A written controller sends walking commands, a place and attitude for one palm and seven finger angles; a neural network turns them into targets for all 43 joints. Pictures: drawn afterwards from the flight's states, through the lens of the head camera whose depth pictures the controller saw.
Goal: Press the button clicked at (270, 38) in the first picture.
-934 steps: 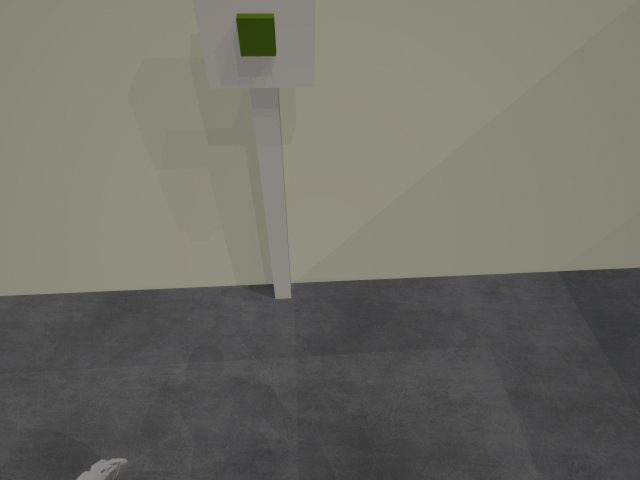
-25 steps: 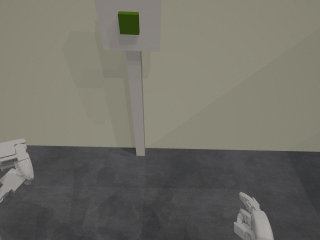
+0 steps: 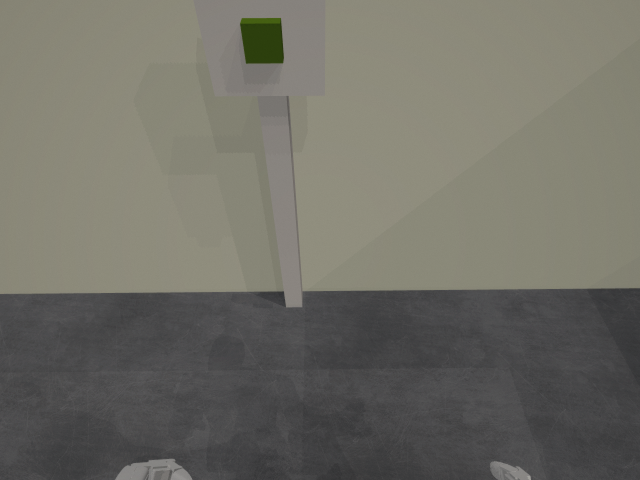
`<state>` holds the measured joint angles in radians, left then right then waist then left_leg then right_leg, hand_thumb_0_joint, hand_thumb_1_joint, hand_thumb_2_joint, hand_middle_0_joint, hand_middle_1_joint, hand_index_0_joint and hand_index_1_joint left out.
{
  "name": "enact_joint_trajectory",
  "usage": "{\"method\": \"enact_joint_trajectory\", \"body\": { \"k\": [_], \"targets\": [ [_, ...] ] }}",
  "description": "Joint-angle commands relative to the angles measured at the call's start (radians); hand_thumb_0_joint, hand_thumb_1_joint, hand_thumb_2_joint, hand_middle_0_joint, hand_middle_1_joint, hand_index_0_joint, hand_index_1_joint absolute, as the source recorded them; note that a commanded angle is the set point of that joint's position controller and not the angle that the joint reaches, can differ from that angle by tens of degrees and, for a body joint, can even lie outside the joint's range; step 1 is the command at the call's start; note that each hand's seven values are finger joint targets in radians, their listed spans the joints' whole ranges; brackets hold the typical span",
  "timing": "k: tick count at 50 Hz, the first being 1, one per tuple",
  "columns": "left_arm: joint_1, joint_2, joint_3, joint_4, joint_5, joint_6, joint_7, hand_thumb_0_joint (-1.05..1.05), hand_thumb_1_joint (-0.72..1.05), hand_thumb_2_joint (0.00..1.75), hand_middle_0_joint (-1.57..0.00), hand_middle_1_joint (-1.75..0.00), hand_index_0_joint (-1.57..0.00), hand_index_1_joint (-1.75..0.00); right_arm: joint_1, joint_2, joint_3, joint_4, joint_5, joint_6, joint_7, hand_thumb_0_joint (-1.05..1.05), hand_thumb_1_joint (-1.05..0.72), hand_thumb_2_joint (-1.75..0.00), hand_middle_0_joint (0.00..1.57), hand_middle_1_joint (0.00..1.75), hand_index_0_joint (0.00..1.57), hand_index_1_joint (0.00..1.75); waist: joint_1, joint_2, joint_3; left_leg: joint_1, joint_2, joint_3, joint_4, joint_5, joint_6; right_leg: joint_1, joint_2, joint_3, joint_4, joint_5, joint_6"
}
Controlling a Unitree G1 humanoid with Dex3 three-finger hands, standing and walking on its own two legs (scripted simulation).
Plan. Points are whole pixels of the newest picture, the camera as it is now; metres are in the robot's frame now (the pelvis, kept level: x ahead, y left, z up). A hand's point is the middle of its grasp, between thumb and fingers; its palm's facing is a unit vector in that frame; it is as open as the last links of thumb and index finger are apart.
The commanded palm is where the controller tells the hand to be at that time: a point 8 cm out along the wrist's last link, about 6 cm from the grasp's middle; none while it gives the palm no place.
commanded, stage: let the arm hang, fingers relaxed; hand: left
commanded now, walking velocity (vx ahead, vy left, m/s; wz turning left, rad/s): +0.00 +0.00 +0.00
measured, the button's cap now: (263, 40) +0.76 +0.12 +0.19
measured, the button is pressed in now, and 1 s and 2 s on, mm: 0 0 0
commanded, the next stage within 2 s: stand and wait in 0.86 s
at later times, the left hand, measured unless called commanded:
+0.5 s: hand out of the picture -0.04 +0.18 -0.16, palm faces +0.03 -0.97 -0.23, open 6.8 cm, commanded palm none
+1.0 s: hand out of the picture +0.00 +0.16 -0.16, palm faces +0.03 -0.98 -0.21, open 7.4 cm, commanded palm none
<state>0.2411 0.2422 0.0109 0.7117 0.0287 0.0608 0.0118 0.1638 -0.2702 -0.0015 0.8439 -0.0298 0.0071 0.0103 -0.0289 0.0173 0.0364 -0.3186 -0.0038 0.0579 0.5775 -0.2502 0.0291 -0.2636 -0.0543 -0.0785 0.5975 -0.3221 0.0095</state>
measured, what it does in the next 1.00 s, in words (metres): stands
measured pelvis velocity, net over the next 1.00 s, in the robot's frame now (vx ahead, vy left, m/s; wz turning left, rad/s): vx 0.00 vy -0.01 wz -0.01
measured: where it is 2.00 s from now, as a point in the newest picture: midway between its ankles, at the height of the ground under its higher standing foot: outside the picture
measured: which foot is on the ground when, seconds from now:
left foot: down 0.00-1.00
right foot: down 0.00-1.00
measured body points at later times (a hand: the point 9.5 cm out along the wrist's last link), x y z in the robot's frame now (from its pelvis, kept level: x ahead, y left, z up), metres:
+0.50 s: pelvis -0.01 +0.00 +0.01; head +0.00 -0.01 +0.46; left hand -0.04 +0.23 -0.14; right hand -0.04 -0.21 -0.16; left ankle +0.04 +0.10 -0.73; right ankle +0.00 -0.12 -0.73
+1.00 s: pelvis +0.00 -0.01 +0.01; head +0.01 -0.02 +0.46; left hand +0.00 +0.21 -0.14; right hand -0.01 -0.23 -0.15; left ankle +0.04 +0.10 -0.73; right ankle +0.00 -0.12 -0.73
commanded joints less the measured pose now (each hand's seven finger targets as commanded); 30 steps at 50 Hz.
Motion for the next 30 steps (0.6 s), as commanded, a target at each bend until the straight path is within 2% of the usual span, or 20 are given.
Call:
{"method": "enact_joint_trajectory", "body": {
  "k": [1,2,4,5,6,9,13,17,23,28,30],
  "targets": [
    [0.034,0.132,0.024,0.091,-0.01,-0.054,0.007,0.0,0.9,0.9,-0.82,-0.98,-0.82,-0.98,0.025,-0.08,-0.014,0.01,0.004,-0.008,-0.012,0.0,-0.9,-0.9,0.2,0.3,0.2,0.3,0.034,0.06,-0.058,0.02,0.102,-0.135,-0.182,0.12,0.009,0.094,-0.052,0.085,-0.167,0.093,-0.045],
    [0.033,0.117,0.022,0.136,-0.013,-0.055,0.008,0.0,0.9,0.9,-0.79,-0.94,-0.79,-0.94,0.036,-0.067,-0.012,0.037,0.005,-0.006,-0.014,0.0,-0.9,-0.9,0.2,0.3,0.2,0.3,0.029,0.074,-0.043,0.02,0.097,-0.131,-0.196,0.067,0.004,0.089,-0.055,0.087,-0.189,0.062,-0.048],
    [0.052,0.1,0.022,0.209,-0.017,-0.056,0.01,0.0,0.9,0.9,-0.71,-0.86,-0.71,-0.86,0.062,-0.045,-0.014,0.08,0.004,0.001,-0.02,0.0,-0.9,-0.9,0.2,0.3,0.2,0.3,0.029,0.154,-0.022,0.022,0.096,-0.127,-0.22,-0.012,0.001,0.082,-0.054,0.088,-0.219,0.031,-0.055],
    [0.064,0.084,0.032,0.235,-0.013,-0.057,0.011,0.0,0.9,0.9,-0.68,-0.82,-0.68,-0.82,0.072,-0.032,-0.018,0.093,0.002,0.003,-0.023,0.0,-0.9,-0.9,0.2,0.3,0.2,0.3,0.031,0.168,-0.019,0.017,0.098,-0.13,-0.235,-0.054,0.003,0.085,-0.051,0.085,-0.231,0.022,-0.059],
    [0.073,0.094,0.03,0.258,-0.013,-0.059,0.011,0.0,0.9,0.9,-0.64,-0.78,-0.64,-0.78,0.087,-0.041,-0.022,0.103,0.005,0.006,-0.024,0.0,-0.9,-0.9,0.2,0.3,0.2,0.3,0.032,0.116,-0.015,0.031,0.1,-0.13,-0.228,-0.058,0.003,0.08,-0.051,0.083,-0.248,0.021,-0.06],
    [0.074,0.085,0.023,0.317,-0.017,-0.063,0.011,0.0,0.9,0.9,-0.53,-0.66,-0.53,-0.66,0.14,-0.027,-0.027,0.154,0.008,0.008,-0.028,0.0,-0.9,-0.9,0.2,0.3,0.2,0.3,0.02,0.052,0.006,0.052,0.097,-0.121,-0.232,-0.073,0.002,0.052,-0.06,0.087,-0.281,-0.021,-0.063],
    [0.089,0.07,0.02,0.371,-0.017,-0.062,0.015,0.0,0.9,0.9,-0.38,-0.5,-0.38,-0.5,0.192,-0.014,-0.029,0.201,0.01,0.008,-0.032,0.0,-0.9,-0.9,0.2,0.3,0.2,0.3,0.017,0.004,0.046,0.053,0.105,-0.128,-0.252,-0.09,0.008,0.025,-0.053,0.077,-0.284,-0.046,-0.06],
    [0.119,0.05,0.021,0.405,-0.017,-0.062,0.019,0.0,0.9,0.9,-0.24,-0.34,-0.24,-0.34,0.22,0.009,-0.032,0.229,0.01,0.008,-0.035,0.0,-0.9,-0.9,0.2,0.3,0.2,0.3,0.019,-0.024,0.057,0.053,0.1,-0.119,-0.249,-0.087,0.01,0.012,-0.054,0.075,-0.283,-0.067,-0.058],
    [0.133,0.016,0.024,0.42,-0.016,-0.063,0.027,0.0,0.9,0.9,-0.2,-0.3,-0.2,-0.3,0.235,0.041,-0.028,0.253,0.009,0.003,-0.038,0.0,-0.9,-0.9,0.2,0.3,0.2,0.3,0.021,-0.021,0.073,0.046,0.102,-0.118,-0.258,-0.064,0.009,0.01,-0.052,0.07,-0.264,-0.032,-0.053],
    [0.132,-0.005,0.024,0.42,-0.015,-0.066,0.03,0.0,0.9,0.9,-0.2,-0.3,-0.2,-0.3,0.233,0.06,-0.026,0.26,0.01,-0.004,-0.041,0.0,-0.9,-0.9,0.2,0.3,0.2,0.3,0.024,0.006,0.074,0.043,0.106,-0.117,-0.263,-0.021,0.008,0.03,-0.049,0.068,-0.249,0.037,-0.049],
    [0.125,-0.009,0.026,0.42,-0.015,-0.069,0.03,0.0,0.9,0.9,-0.2,-0.3,-0.2,-0.3,0.231,0.063,-0.026,0.26,0.01,-0.006,-0.042,0.0,-0.9,-0.9,0.2,0.3,0.2,0.3,0.023,-0.007,0.075,0.049,0.104,-0.111,-0.26,-0.003,0.006,0.034,-0.051,0.072,-0.254,0.048,-0.048]
  ]
}}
